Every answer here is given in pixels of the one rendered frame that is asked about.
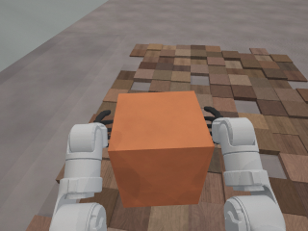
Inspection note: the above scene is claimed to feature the left robot hand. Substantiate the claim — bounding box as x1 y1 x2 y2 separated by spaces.
93 110 114 147

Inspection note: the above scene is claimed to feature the robot left upper arm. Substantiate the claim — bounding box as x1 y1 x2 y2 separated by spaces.
50 202 107 231

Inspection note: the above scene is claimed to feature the carton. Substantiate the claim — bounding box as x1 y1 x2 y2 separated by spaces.
108 90 215 208

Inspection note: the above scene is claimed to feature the robot right forearm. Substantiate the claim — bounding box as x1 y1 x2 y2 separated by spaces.
212 117 286 230

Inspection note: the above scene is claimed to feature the right robot hand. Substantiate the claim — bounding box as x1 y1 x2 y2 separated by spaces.
204 106 223 144

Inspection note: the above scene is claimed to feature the robot right upper arm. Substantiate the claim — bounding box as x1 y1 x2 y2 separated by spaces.
223 194 286 231

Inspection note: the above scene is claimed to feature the robot left forearm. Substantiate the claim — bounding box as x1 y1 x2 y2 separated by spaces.
49 122 108 231

